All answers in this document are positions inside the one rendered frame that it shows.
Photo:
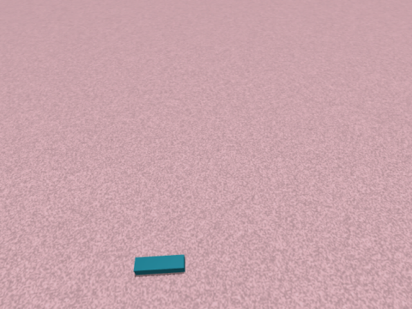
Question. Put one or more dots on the carton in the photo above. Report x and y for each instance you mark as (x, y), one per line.
(159, 264)

